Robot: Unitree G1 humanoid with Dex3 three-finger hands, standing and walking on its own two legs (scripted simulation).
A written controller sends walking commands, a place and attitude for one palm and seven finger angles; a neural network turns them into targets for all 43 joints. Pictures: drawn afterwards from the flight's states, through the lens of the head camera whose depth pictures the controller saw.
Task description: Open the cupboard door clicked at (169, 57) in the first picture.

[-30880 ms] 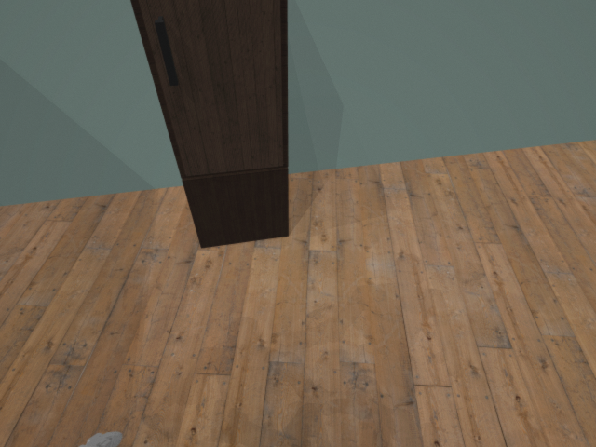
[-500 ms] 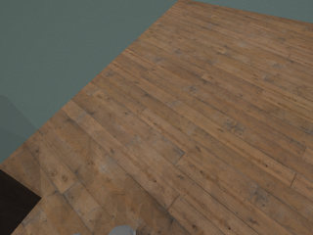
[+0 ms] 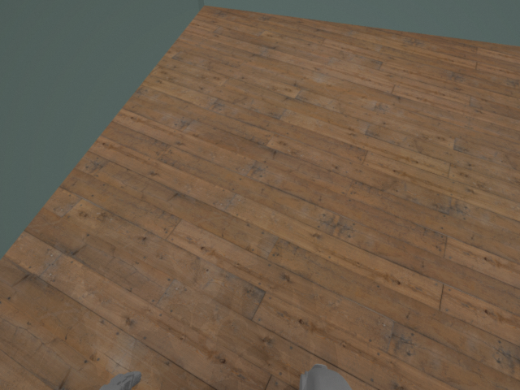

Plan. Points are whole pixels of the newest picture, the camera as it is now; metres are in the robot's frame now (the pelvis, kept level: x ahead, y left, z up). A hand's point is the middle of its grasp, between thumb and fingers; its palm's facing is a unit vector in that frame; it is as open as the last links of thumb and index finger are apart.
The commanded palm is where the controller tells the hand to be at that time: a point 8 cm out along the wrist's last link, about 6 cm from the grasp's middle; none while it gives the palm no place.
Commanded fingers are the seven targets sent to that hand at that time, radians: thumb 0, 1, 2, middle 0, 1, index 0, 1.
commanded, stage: walk to a spot facing it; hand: left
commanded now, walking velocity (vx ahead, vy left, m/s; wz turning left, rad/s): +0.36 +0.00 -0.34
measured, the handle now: out of the picture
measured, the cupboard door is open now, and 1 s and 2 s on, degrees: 44 44 44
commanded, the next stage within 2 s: turn to face it in 0.56 s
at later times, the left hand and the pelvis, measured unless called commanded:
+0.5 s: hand (193, 329) +0.25 +0.14 -0.19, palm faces -0.02 -0.98 -0.18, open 7.2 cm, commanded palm none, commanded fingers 0.00 0.90 0.90 -0.20 -0.30 -0.20 -0.30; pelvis +0.25 -0.04 -0.01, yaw -5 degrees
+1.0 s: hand (231, 205) +0.54 +0.10 -0.17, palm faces +0.03 -0.98 -0.19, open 7.3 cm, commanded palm none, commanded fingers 0.00 0.90 0.90 -0.20 -0.30 -0.20 -0.30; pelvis +0.43 -0.08 -0.01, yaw +2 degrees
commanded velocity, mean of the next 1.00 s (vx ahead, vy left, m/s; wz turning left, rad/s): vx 0.21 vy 0.00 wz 0.12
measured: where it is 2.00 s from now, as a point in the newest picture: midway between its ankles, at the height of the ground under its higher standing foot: (294, 296)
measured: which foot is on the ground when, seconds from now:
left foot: down 0.00-0.12, up 0.14-0.52, down 0.54-0.88, up 0.90-1.00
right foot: up 0.00-0.12, down 0.14-0.54, up 0.56-0.86, down 0.88-1.00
